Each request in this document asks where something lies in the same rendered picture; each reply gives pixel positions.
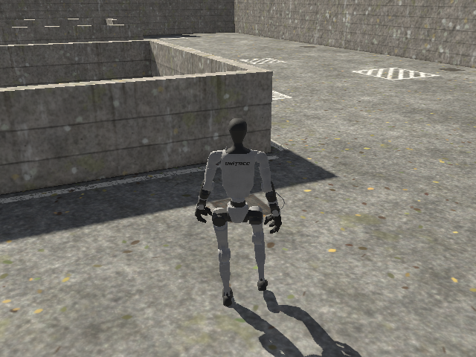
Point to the right robot forearm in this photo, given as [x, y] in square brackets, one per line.
[272, 201]

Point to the left robot upper arm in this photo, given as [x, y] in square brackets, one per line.
[210, 170]

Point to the left robot forearm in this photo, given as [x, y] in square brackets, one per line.
[203, 197]

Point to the right robot upper arm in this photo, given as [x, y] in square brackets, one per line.
[265, 173]

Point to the robot left hand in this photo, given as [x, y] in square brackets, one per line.
[205, 212]

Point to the humanoid robot torso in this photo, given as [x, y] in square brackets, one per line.
[237, 180]

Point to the left robot thigh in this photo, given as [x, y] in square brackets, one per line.
[220, 224]

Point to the robot right hand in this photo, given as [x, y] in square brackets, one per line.
[277, 223]

